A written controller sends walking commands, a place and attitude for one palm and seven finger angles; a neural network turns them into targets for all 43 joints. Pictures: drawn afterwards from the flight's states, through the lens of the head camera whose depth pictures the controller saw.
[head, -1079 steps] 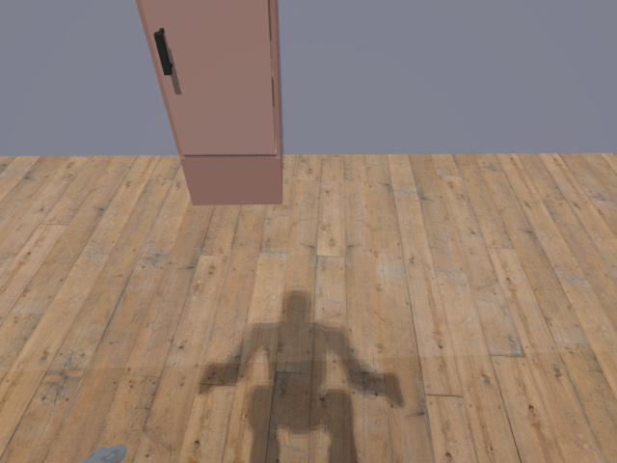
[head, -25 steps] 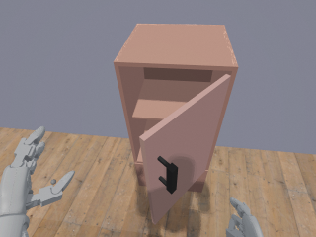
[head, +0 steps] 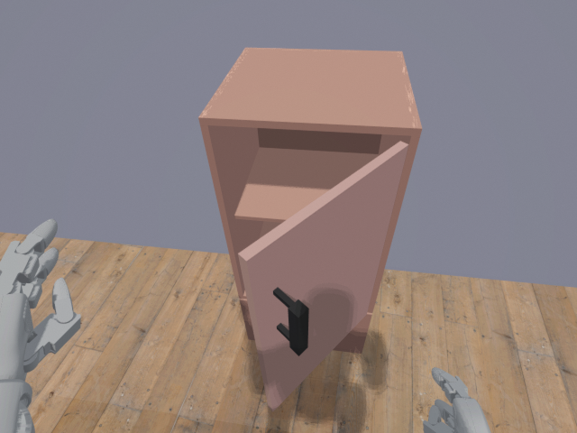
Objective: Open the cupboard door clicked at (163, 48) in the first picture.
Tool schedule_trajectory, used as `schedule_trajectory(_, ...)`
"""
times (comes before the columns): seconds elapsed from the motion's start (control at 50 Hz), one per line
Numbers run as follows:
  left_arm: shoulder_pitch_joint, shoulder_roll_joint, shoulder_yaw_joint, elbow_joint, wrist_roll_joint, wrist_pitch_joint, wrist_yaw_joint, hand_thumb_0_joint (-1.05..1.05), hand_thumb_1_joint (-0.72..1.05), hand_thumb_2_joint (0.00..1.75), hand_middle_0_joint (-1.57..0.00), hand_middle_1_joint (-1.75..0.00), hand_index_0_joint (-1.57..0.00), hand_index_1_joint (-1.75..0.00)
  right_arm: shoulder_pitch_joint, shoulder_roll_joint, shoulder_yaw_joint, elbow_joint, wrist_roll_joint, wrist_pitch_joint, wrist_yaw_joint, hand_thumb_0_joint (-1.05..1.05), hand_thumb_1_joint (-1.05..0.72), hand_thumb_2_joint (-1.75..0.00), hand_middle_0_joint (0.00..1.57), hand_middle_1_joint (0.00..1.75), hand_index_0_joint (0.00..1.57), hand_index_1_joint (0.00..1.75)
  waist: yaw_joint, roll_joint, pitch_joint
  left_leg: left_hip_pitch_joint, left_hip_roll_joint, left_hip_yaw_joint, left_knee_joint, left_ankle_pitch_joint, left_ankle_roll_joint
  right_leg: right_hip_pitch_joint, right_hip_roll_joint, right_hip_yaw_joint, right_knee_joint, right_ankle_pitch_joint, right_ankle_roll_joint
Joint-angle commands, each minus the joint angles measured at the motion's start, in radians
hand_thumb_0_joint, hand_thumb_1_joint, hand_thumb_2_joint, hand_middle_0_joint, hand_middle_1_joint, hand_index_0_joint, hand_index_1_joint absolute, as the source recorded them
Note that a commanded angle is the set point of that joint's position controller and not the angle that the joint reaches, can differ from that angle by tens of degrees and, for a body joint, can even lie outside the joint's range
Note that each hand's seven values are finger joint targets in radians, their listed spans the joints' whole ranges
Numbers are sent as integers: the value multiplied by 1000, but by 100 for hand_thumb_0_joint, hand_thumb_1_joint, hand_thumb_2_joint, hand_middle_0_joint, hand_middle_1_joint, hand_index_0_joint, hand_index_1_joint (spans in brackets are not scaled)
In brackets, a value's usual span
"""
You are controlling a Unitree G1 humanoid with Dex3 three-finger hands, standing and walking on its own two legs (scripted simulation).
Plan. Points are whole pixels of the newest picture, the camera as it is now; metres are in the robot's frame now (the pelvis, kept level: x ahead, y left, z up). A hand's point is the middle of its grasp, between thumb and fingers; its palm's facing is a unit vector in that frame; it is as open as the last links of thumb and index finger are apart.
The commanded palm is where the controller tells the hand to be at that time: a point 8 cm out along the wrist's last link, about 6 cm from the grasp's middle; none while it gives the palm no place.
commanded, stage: draw the hand back to the body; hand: left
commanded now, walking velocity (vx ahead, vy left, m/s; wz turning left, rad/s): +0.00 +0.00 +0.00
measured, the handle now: (289, 321) +0.31 +0.04 -0.04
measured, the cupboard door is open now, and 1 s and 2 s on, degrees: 52 52 52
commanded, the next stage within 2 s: step back with the hand held close in 0.04 s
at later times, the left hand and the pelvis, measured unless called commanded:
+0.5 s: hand (61, 343) +0.16 +0.26 +0.14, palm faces +0.34 -0.80 -0.49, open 7.4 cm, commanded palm +0.10 +0.31 +0.17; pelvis -0.04 +0.00 +0.00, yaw +0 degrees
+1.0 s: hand out of the picture +0.07 +0.29 +0.15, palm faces +0.46 -0.75 -0.48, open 7.4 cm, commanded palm +0.01 +0.33 +0.17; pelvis -0.11 +0.02 -0.02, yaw +4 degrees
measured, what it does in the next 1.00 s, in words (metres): shifts its weight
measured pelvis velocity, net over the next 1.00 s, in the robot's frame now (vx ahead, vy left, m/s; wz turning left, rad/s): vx -0.11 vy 0.02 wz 0.06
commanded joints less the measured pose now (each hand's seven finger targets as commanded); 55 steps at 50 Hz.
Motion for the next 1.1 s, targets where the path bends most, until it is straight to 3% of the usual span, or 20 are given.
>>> schedule_trajectory(0.0,-95,200,146,-206,-1,-81,26,0,90,90,-20,-30,-20,-30,-150,-92,-36,-153,3,-63,-9,0,-90,-90,20,30,20,30,4,21,-38,15,11,5,-42,273,12,-12,-37,18,-66,270,16)
schedule_trajectory(0.06,-90,180,132,-164,-5,-80,19,0,90,90,-20,-30,-20,-30,-154,-93,-40,-152,6,-55,-7,0,-90,-90,20,30,20,30,1,-21,-8,12,13,6,-50,240,17,-32,-34,23,-77,233,22)
schedule_trajectory(0.12,-99,177,125,-158,-5,-84,15,0,90,90,-20,-30,-20,-30,-157,-96,-44,-151,5,-54,-6,0,-90,-90,20,30,20,30,1,3,-14,20,14,10,-56,215,18,-32,-39,30,-87,206,24)
schedule_trajectory(0.14,-203,209,136,-209,-4,-93,20,0,90,90,-20,-30,-20,-30,-165,-98,-42,-150,5,-56,-8,0,-90,-90,20,30,20,30,-4,3,-34,29,10,8,-53,210,20,-32,-39,34,-92,201,25)
schedule_trajectory(0.16,-241,313,250,-218,6,-128,28,0,90,90,-20,-30,-20,-30,-135,-122,-51,-172,11,-36,-4,0,-90,-90,20,30,20,30,-44,-52,45,-44,30,-28,-3,167,37,-131,-89,91,-148,204,36)
schedule_trajectory(0.18,-127,243,203,-128,6,-128,18,0,90,90,-20,-30,-20,-30,-139,-112,-57,-153,4,-21,-2,0,-90,-90,20,30,20,30,-46,-100,23,-37,28,-28,28,167,35,-140,-114,92,-155,205,35)
schedule_trajectory(0.22,-68,230,186,-138,9,-129,16,0,90,90,-20,-30,-20,-30,-143,-113,-62,-162,3,-4,4,0,-90,-90,20,30,20,30,-47,-96,1,-43,26,-22,42,207,30,-135,-130,79,-130,290,36)
schedule_trajectory(0.28,10,205,164,-197,7,-135,18,0,90,90,-20,-30,-20,-30,-135,-119,-70,-178,6,19,7,0,-90,-90,20,30,20,30,-55,-10,-86,-41,37,-15,37,269,25,-103,-129,64,-80,330,41)
schedule_trajectory(0.36,46,250,208,-277,3,-140,34,0,90,90,-20,-30,-20,-30,-133,-120,-79,-196,11,39,-1,0,-90,-90,20,30,20,30,-56,-12,-169,-56,52,-25,32,355,20,-57,-114,53,-24,380,37)
schedule_trajectory(0.4,39,290,242,-315,2,-146,45,0,90,90,-20,-30,-20,-30,-137,-122,-83,-200,11,42,-9,0,-90,-90,20,30,20,30,-55,-1,-181,-74,55,-31,32,367,18,-50,-116,52,-6,388,33)
schedule_trajectory(0.46,66,282,246,-309,-1,-150,54,0,90,90,-20,-30,-20,-30,-135,-116,-85,-209,15,46,-14,0,-90,-90,20,30,20,30,-56,-7,-176,-104,66,-45,27,369,19,-59,-105,57,15,376,34)
schedule_trajectory(0.58,75,254,227,-271,5,-156,62,0,90,90,-20,-30,-20,-30,-132,-131,-89,-208,17,44,-17,0,-90,-90,20,30,20,30,-61,2,-107,-226,86,-88,-37,171,26,-88,-79,58,10,169,35)
schedule_trajectory(0.74,39,246,232,-287,41,-187,65,0,90,90,-20,-30,-20,-30,-130,-147,-84,-226,8,18,-15,0,-90,-90,20,30,20,30,-61,42,-39,-554,130,-163,-150,-303,76,31,-42,86,98,-52,43)
schedule_trajectory(0.82,6,251,241,-334,56,-206,67,0,90,90,-20,-30,-20,-30,-119,-144,-84,-227,0,-3,-16,0,-90,-90,20,30,20,30,-63,68,-50,-601,137,-179,-148,-375,87,46,-25,93,141,-65,42)
schedule_trajectory(0.9,26,277,272,-351,54,-220,71,0,90,90,-20,-30,-20,-30,-101,-140,-89,-215,-6,-22,-12,0,-90,-90,20,30,20,30,-66,23,-77,-493,93,-129,-27,-313,64,-75,-63,154,58,-102,17)
schedule_trajectory(0.96,15,259,247,-346,44,-230,82,0,90,90,-20,-30,-20,-30,-77,-129,-91,-183,-6,-24,-6,0,-90,-90,20,30,20,30,-77,-75,-63,-295,24,-55,220,-205,15,-357,-176,257,-90,-234,-41)
schedule_trajectory(1.0,-3,256,229,-334,38,-228,96,0,90,90,-20,-30,-20,-30,-67,-123,-96,-154,-6,-17,-2,0,-90,-90,20,30,20,30,-87,-131,-67,-161,4,-19,348,-126,-8,-509,-246,274,-155,-256,-75)
schedule_trajectory(1.04,-23,258,222,-324,35,-222,103,0,90,90,-20,-30,-20,-30,-76,-115,-90,-149,-3,-10,-3,0,-90,-90,20,30,20,30,-93,-157,-63,-122,16,-20,294,-101,-3,-537,-228,205,-126,-215,-50)
schedule_trajectory(1.06,-23,264,229,-322,34,-222,103,0,90,90,-20,-30,-20,-30,-85,-119,-89,-149,-1,-8,-7,0,-90,-90,20,30,20,30,-91,-127,-55,-138,33,-47,208,-114,6,-524,-186,159,-85,-208,-25)
schedule_trajectory(1.08,-24,271,238,-337,30,-227,102,0,90,90,-20,-30,-20,-30,-99,-126,-88,-158,1,-8,-12,0,-90,-90,20,30,20,30,-87,-44,-41,-202,67,-100,109,-171,20,-488,-133,125,-27,-228,0)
